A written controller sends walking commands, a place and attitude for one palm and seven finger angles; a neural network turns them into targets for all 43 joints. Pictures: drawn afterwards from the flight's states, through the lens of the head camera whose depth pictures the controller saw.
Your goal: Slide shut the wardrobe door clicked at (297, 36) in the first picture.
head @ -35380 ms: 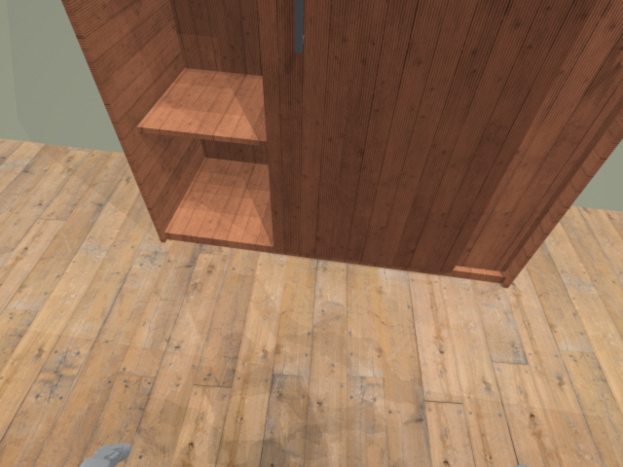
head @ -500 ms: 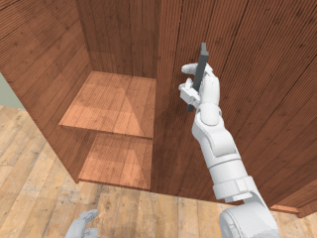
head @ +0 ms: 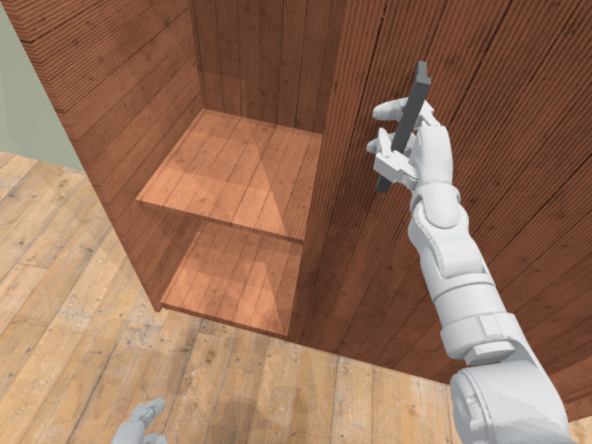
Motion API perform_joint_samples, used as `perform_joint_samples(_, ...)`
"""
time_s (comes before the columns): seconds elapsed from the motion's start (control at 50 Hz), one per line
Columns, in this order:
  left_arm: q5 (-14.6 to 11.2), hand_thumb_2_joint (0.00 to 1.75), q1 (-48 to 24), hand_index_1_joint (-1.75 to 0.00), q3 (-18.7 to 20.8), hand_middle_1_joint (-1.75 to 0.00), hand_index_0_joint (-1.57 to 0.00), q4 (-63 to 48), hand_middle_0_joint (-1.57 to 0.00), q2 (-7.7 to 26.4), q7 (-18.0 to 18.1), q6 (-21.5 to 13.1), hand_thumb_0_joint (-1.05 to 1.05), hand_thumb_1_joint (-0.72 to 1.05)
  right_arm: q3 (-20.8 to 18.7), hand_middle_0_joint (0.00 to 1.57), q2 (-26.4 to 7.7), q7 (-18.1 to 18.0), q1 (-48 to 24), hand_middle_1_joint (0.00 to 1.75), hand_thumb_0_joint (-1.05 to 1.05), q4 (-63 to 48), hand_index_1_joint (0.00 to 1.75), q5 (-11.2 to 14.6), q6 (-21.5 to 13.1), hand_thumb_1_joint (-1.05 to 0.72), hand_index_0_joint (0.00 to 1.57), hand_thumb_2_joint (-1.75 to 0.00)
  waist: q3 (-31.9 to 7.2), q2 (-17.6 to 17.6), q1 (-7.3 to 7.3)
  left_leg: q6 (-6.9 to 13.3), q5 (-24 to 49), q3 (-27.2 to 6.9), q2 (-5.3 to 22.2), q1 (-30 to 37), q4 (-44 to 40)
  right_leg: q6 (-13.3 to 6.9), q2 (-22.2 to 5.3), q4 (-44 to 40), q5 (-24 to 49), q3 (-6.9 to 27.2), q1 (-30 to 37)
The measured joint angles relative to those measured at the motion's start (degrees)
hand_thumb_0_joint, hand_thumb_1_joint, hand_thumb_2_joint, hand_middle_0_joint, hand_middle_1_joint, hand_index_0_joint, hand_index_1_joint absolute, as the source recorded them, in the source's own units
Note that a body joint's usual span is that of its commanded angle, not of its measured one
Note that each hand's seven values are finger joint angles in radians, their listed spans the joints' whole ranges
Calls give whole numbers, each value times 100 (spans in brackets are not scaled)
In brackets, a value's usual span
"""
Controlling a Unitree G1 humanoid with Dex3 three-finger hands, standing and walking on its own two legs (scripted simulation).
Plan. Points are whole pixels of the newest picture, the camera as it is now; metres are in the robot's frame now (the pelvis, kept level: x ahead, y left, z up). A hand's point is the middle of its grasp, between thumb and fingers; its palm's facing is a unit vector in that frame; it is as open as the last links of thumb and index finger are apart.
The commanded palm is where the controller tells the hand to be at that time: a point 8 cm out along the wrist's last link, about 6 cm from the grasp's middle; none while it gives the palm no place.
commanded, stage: step sideways, sliding the door along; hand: right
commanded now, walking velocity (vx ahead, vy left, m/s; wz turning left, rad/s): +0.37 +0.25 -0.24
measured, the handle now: (400, 132) +0.47 -0.08 +0.19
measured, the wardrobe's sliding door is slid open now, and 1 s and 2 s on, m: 0.46 0.40 0.26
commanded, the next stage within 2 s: stop walking and hold the door there in 2.00 s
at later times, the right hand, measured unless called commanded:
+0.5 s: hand (371, 159) +0.44 -0.05 +0.17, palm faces +0.08 +0.99 -0.08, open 5.5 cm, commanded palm +0.43 -0.02 +0.18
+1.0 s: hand (327, 147) +0.45 +0.01 +0.17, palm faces +0.21 +0.98 -0.04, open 5.5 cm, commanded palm +0.44 +0.05 +0.18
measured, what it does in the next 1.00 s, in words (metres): steps to the left, turning right: right foot, then left foot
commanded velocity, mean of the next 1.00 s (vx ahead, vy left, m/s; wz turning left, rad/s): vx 0.02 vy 0.16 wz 0.02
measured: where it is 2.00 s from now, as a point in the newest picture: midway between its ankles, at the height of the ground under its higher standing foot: outside the picture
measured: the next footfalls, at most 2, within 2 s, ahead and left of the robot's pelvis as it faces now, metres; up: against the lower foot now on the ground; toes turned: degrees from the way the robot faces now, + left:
right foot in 0.26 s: +0.07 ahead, -0.03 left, +0.00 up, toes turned -20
left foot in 0.58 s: +0.20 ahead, +0.30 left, +0.00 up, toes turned -12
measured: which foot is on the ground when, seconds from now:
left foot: down 0.00-0.28, up 0.30-0.56, down 0.58-1.00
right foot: down 0.00-0.14, up 0.16-0.24, down 0.26-1.00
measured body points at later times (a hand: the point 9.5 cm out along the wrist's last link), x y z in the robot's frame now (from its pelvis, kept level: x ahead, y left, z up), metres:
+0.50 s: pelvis +0.05 +0.10 -0.01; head +0.12 +0.07 +0.43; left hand +0.29 +0.24 -0.12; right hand +0.42 -0.10 +0.18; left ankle +0.16 +0.27 -0.70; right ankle +0.01 -0.08 -0.73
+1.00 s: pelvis +0.10 +0.16 +0.00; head +0.18 +0.15 +0.44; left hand +0.36 +0.33 -0.11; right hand +0.43 -0.04 +0.18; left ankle +0.17 +0.30 -0.73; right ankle +0.03 -0.02 -0.73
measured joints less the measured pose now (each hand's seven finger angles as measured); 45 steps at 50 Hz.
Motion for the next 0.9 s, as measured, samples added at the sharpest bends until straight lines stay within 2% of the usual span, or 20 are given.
perform_joint_samples(0.06,-8,90,29,-30,-28,-30,-20,5,-20,-20,43,69,1,90,-7,48,-32,168,91,140,-5,-196,140,6,-46,-77,38,-80,122,-28,-71,40,-108,9,-39,220,-192,112,-91,217,-140,145,31)
perform_joint_samples(0.1,-24,90,17,-30,-60,-30,-20,24,-20,-16,33,103,1,90,8,49,-9,224,106,140,-6,-343,140,-12,-77,-77,36,-81,248,-79,-168,49,515,137,-112,463,-604,225,-218,502,-308,279,2)
perform_joint_samples(0.16,-46,90,-46,-30,-20,-30,-20,140,-20,-26,-9,131,1,90,99,49,132,269,108,140,-6,-497,140,-106,-116,-78,34,-83,391,-120,-219,184,501,456,-248,741,-819,155,-344,1220,-407,507,-243)
perform_joint_samples(0.2,-60,90,-104,-30,24,-30,-20,186,-20,-53,-36,99,1,90,219,48,227,310,111,140,-6,-615,140,-172,-160,-79,33,-84,482,72,-385,254,466,497,-204,871,-976,117,-238,1681,-671,537,-391)
perform_joint_samples(0.24,-46,90,-177,-30,39,-30,-20,137,-20,-44,-49,25,1,90,363,47,284,297,162,140,-6,-814,140,-208,-212,-79,32,-85,568,261,-534,278,477,493,-139,922,-1052,75,-179,1135,-402,441,-259)
perform_joint_samples(0.26,-39,90,-221,-30,46,-30,-20,73,-20,-12,-64,-22,1,90,431,47,297,274,194,140,-7,-935,140,-218,-236,-79,31,-85,586,306,-575,272,439,513,-118,826,-877,50,-194,557,201,384,-97)
perform_joint_samples(0.28,-27,90,-293,-30,74,-30,-20,-2,-20,36,-91,-74,1,90,481,47,292,250,222,140,-7,-1063,140,-205,-270,-80,30,-85,606,302,-598,226,394,507,-117,586,-436,132,-222,196,304,385,57)
perform_joint_samples(0.34,-37,90,-639,-30,191,-30,-20,-166,-20,39,-266,-50,1,90,563,46,225,263,168,141,-7,-1256,140,-112,-370,-81,28,-85,903,362,-582,178,-166,-11,-119,-214,1446,345,-146,170,-42,511,166)
perform_joint_samples(0.38,-24,90,-806,-30,194,-30,-20,-254,-20,9,-351,4,1,90,567,46,224,310,188,141,-6,-1414,140,-58,-322,-82,27,-86,1028,269,-528,170,-434,-234,-68,-547,1824,401,-214,221,-70,731,174)
perform_joint_samples(0.42,-30,90,-899,-30,178,-30,-20,-333,-20,-61,-414,40,1,90,594,45,245,349,189,141,-5,-1515,140,-67,-317,-82,27,-86,1123,164,-550,159,-385,-377,76,-664,1447,484,-364,300,-109,956,177)
perform_joint_samples(0.46,-50,90,-940,-30,140,-30,-20,-378,-20,-181,-452,60,1,90,639,47,257,385,182,141,-5,-1585,140,-107,-308,-83,26,-87,1197,117,-675,107,28,-392,230,-598,889,629,-551,407,-214,1122,228)
perform_joint_samples(0.58,-116,90,-966,-30,1,-30,-20,-419,-20,-541,-503,72,1,90,604,54,144,476,350,141,-3,-1778,140,-132,-356,-84,21,-88,1073,82,-1110,-108,950,-5,274,198,-192,1020,-1090,1031,-792,1468,263)
perform_joint_samples(0.6,-122,90,-1047,-30,-7,-30,-20,-378,-20,-520,-506,72,1,90,517,56,146,458,392,141,-3,-1824,140,-153,-392,-84,21,-88,1090,-26,-1106,-327,754,101,191,322,-260,972,-1209,1258,-861,1523,193)
perform_joint_samples(0.62,-120,90,-1162,-30,8,-30,-20,-304,-20,-478,-495,72,1,90,424,57,148,427,446,141,-3,-1877,140,-200,-433,-83,20,-88,1142,-143,-1033,-420,640,221,124,384,-231,828,-1281,1472,-642,1587,93)
perform_joint_samples(0.66,-119,90,-1334,-30,52,-30,-20,-142,-20,-386,-436,60,1,90,304,56,131,356,600,141,-3,-2011,140,-284,-451,-83,21,-88,1206,-148,-860,-420,590,355,204,451,-263,578,-1153,1636,-521,1618,-45)
perform_joint_samples(0.72,-79,90,-1326,-30,148,-30,-20,-62,-20,-189,-330,-26,1,90,248,54,216,266,879,141,-3,-2255,140,-307,-360,-82,24,-88,1070,-14,-748,-383,701,398,390,402,-464,365,-898,964,-301,1295,48)
perform_joint_samples(0.76,-55,90,-1228,-30,229,-30,-20,-123,-20,-46,-289,-117,1,90,282,52,280,206,1006,141,-2,-2409,140,-273,-293,-82,26,-88,948,10,-756,-373,763,356,412,262,-481,647,-953,362,-315,1163,205)
perform_joint_samples(0.8,-56,90,-1142,-30,316,-30,-20,-238,-20,73,-294,-212,1,90,315,50,324,172,1048,141,-2,-2535,140,-243,-251,-82,27,-88,953,-21,-796,-306,780,253,369,175,-422,964,-983,192,-207,1149,216)
perform_joint_samples(0.84,-99,90,-1123,-30,368,-30,-20,-293,-20,163,-327,-310,1,90,311,49,349,143,1103,141,-2,-2648,140,-255,-267,-82,27,-88,1021,-102,-813,-353,727,238,318,287,-609,943,-1050,397,-115,1029,117)
perform_joint_samples(0.9,-127,90,-1178,-30,378,-30,-20,-262,-20,218,-325,-345,1,91,292,47,434,96,1245,141,-2,-2809,140,-331,-309,-82,27,-88,1029,-78,-688,-361,839,212,372,248,-710,578,-955,761,103,849,-161)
